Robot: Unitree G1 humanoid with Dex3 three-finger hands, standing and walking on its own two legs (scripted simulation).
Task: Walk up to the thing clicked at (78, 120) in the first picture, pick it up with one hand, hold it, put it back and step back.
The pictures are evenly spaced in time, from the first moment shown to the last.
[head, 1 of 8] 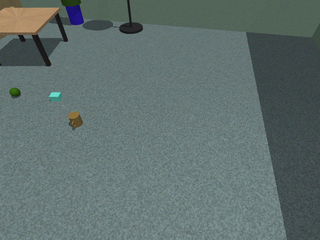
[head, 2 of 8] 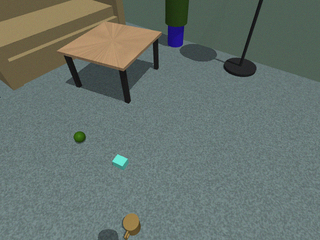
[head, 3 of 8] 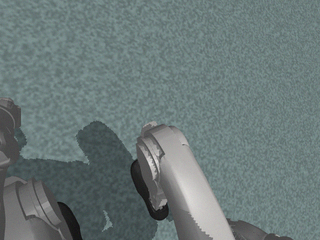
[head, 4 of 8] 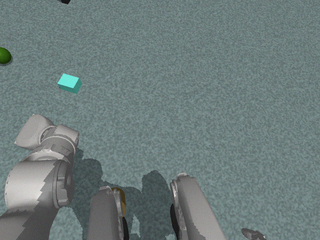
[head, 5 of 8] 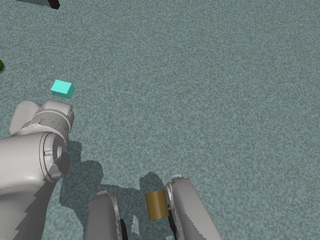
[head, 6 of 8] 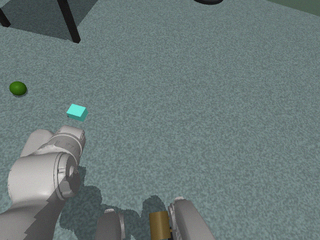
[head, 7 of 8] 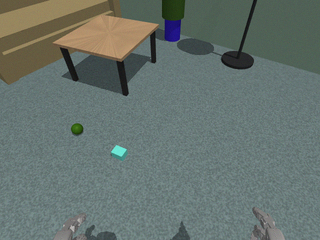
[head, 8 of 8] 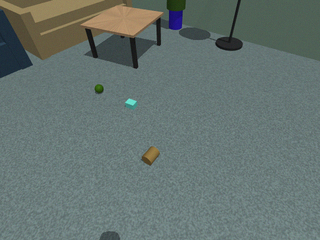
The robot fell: no
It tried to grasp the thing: yes
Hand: left
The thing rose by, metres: 0.66
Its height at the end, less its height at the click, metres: -0.02
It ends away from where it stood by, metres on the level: 0.16
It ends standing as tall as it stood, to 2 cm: yes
